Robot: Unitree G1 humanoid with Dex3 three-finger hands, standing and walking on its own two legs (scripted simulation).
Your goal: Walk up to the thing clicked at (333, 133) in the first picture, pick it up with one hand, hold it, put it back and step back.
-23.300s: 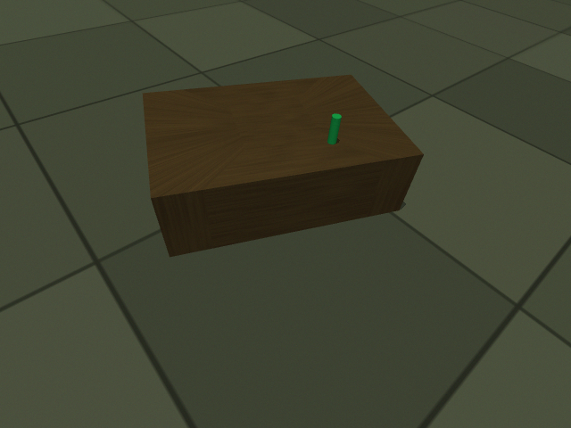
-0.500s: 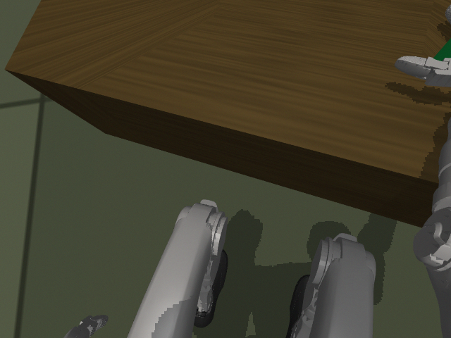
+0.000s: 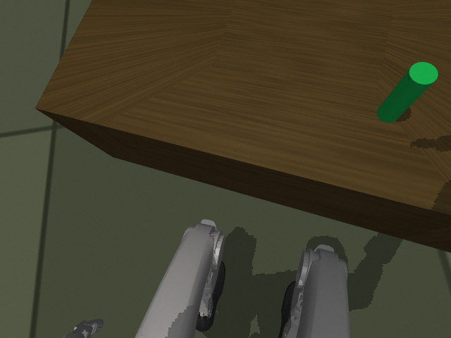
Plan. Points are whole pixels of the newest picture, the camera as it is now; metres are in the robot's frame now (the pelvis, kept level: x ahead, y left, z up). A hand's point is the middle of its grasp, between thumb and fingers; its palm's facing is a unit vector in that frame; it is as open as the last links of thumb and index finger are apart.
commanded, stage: home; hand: right
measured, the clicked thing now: (403, 96) +0.58 -0.22 -0.07
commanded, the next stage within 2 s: none
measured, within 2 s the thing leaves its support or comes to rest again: neither
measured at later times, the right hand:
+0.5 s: hand out of the picture +0.47 -0.34 +0.12, palm faces +0.30 +0.87 -0.39, open 17.2 cm
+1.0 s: hand out of the picture +0.27 -0.22 +0.17, palm faces +0.22 +0.93 -0.30, open 17.3 cm
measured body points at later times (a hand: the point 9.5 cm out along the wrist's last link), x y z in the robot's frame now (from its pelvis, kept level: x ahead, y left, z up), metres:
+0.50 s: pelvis +0.04 -0.01 +0.17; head +0.19 -0.06 +0.59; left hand +0.08 +0.26 +0.06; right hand +0.45 -0.38 +0.15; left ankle +0.09 +0.13 -0.46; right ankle +0.07 -0.12 -0.46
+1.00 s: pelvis +0.07 -0.01 +0.24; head +0.10 -0.01 +0.69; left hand +0.24 +0.22 +0.14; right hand +0.25 -0.27 +0.19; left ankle +0.09 +0.13 -0.46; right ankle +0.07 -0.12 -0.46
